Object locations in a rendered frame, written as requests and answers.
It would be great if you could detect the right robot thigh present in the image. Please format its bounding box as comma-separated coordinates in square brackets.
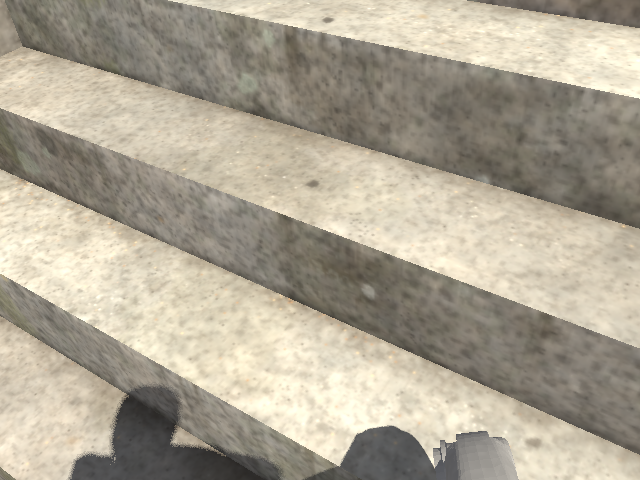
[433, 431, 519, 480]

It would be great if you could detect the robot right shin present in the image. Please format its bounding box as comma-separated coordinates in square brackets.
[493, 437, 517, 473]

